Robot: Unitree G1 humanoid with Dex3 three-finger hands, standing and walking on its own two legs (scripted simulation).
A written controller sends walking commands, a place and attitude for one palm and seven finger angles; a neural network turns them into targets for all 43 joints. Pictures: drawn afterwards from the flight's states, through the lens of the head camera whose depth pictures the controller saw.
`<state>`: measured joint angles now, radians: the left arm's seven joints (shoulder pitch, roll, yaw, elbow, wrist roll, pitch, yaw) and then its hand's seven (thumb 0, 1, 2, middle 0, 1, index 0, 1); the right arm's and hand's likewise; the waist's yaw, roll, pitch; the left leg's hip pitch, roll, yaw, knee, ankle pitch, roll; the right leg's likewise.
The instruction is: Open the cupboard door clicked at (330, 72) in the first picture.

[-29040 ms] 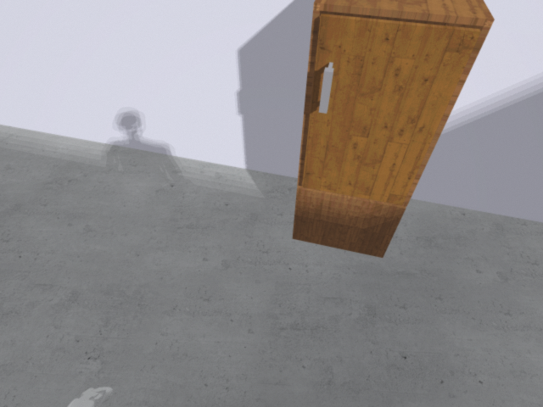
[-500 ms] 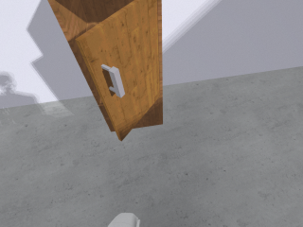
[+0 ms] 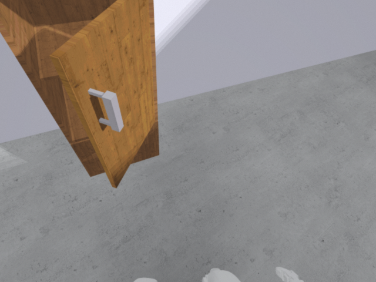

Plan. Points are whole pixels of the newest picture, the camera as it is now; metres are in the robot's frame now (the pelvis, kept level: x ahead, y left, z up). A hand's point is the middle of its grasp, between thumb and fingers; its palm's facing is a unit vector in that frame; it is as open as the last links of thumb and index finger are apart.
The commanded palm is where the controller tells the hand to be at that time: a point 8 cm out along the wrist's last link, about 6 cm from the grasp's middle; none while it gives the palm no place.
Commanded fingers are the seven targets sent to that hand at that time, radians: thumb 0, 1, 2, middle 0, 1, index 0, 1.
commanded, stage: walk to a spot facing it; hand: left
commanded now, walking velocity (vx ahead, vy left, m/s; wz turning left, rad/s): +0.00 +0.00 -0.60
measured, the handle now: (106, 110) +0.47 +0.26 +0.02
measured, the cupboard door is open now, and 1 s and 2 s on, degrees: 47 47 47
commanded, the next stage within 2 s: none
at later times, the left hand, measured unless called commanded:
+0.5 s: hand (151, 249) +0.20 +0.10 -0.15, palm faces -0.35 -0.90 -0.27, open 7.3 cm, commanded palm none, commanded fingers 0.00 0.90 0.90 -0.20 -0.30 -0.20 -0.30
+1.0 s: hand (159, 222) +0.27 +0.10 -0.17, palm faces -0.56 -0.81 -0.17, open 7.4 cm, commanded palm none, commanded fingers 0.00 0.90 0.90 -0.20 -0.30 -0.20 -0.30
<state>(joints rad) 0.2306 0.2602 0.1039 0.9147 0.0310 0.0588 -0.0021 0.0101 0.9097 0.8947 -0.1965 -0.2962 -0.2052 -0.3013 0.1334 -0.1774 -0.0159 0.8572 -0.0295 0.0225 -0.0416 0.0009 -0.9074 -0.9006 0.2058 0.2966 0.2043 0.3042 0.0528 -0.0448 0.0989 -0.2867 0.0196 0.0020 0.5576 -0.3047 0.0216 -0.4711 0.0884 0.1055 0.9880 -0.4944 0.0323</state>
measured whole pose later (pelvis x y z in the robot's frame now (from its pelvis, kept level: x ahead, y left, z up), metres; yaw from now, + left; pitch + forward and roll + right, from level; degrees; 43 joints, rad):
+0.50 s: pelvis +0.01 -0.03 +0.00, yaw -21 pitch +0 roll +1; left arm 0.11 0.20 0.05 0.87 0.02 0.03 0.01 0.01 0.91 0.89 -0.20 -0.30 -0.21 -0.30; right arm 0.26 -0.24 -0.05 0.94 -0.01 0.08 -0.02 0.01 -0.91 -0.90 0.20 0.30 0.20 0.30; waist -0.04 0.04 0.12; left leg -0.45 0.09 0.05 1.11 -0.46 -0.07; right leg -0.29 0.03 -0.01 0.57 -0.28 -0.05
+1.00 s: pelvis +0.10 -0.04 +0.01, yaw -38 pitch +2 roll -2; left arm 0.24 0.24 0.10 0.95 0.04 0.04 -0.05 0.01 0.91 0.90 -0.19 -0.30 -0.20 -0.30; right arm 0.35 -0.16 -0.01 0.92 -0.03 -0.05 -0.03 0.00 -0.91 -0.90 0.21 0.30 0.20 0.30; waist 0.01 -0.04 0.05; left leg -0.11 0.07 0.17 0.39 -0.32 0.00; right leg -0.63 -0.03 -0.02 1.20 -0.26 0.00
